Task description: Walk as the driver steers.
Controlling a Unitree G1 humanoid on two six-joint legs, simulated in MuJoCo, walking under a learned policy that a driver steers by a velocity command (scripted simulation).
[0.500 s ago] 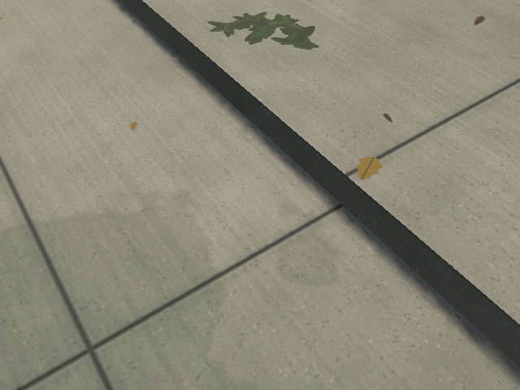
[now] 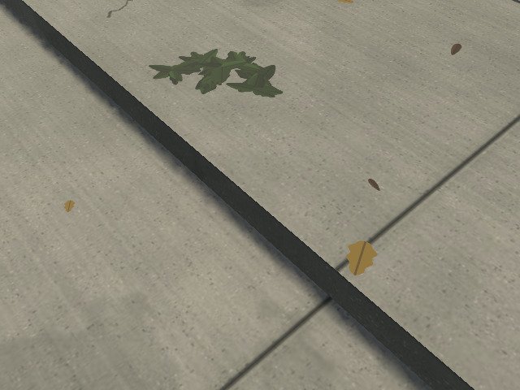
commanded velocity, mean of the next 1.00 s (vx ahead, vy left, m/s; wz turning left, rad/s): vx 1.00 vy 0.00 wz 0.00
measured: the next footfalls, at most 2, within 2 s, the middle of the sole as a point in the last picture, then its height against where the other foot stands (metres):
right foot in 0.18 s outside the picture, level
left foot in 0.64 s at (229, 276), level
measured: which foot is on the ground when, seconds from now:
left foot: down 0.00-0.16, up 0.18-0.62, down 0.64-1.00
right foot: up 0.00-0.16, down 0.18-0.62, up 0.64-1.00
